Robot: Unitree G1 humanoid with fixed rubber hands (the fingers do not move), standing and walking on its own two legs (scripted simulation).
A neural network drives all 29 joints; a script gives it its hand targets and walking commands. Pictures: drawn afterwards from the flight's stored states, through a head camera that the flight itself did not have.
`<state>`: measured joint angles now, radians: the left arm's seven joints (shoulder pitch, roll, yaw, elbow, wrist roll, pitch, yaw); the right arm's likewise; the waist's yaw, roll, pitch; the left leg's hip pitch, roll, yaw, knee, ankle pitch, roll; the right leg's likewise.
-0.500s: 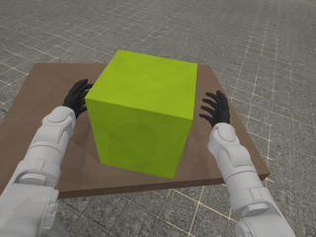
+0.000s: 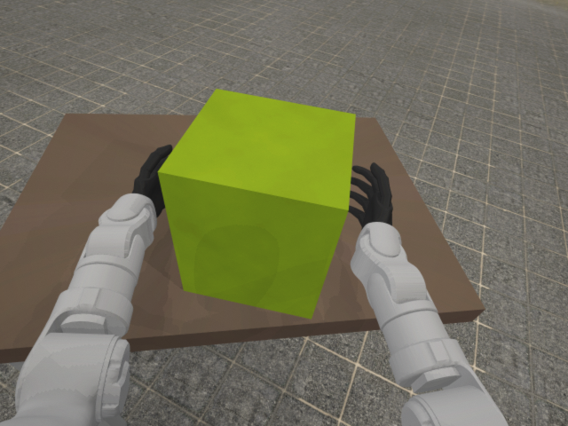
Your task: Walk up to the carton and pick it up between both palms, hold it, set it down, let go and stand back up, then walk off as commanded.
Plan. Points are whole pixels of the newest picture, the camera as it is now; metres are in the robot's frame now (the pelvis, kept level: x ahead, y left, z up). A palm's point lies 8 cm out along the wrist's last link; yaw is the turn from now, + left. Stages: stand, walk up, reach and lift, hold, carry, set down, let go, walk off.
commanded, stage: reach and lift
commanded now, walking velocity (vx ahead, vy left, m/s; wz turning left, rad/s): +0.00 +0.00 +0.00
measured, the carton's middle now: (265, 207) +0.43 +0.00 +0.09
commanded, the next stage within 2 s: none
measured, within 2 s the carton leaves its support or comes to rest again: leaves its support in 1.28 s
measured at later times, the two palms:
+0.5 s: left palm (159, 196) +0.43 +0.16 +0.11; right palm (373, 215) +0.37 -0.14 +0.13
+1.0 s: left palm (160, 197) +0.43 +0.16 +0.11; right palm (371, 218) +0.37 -0.14 +0.13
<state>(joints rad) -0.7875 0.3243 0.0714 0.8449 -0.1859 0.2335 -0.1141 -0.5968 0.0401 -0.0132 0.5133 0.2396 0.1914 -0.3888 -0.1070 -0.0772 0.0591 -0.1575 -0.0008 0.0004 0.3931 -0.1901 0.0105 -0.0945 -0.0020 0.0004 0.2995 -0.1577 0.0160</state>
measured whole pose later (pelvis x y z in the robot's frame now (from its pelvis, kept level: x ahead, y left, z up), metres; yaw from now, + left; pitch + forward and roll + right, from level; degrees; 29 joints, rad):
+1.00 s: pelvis +0.00 +0.00 +0.00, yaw +0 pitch -2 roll -1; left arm -0.80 0.17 0.35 0.85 0.12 0.15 -0.19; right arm -0.62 0.17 -0.21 0.60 -0.08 0.02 -0.32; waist -0.11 -0.08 0.06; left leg -0.16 0.00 0.00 0.38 -0.19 0.01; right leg -0.09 0.00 0.00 0.28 -0.15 0.02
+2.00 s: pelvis -0.01 -0.01 +0.00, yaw +0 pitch -3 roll -1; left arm -0.76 0.11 0.23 0.59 0.21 0.38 -0.09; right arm -0.63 0.10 -0.21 0.62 0.07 -0.03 -0.28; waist -0.09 -0.08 0.00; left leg -0.12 0.00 0.00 0.33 -0.15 0.01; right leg -0.07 0.00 0.00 0.26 -0.13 0.02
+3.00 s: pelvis -0.02 -0.01 +0.00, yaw +0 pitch -5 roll -1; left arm -0.82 0.07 0.25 0.34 0.21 0.80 0.03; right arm -0.88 -0.07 -0.11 0.69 0.25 0.30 -0.22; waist -0.09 -0.04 -0.05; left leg -0.11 0.00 0.00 0.33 -0.14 0.01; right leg -0.06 0.00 0.00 0.27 -0.12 0.02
